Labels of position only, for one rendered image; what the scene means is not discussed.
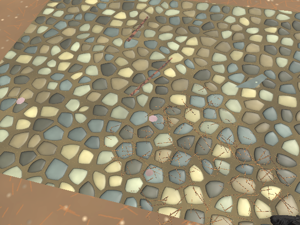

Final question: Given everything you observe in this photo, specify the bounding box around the robot right hand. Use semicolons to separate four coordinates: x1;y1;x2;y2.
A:
270;215;300;225

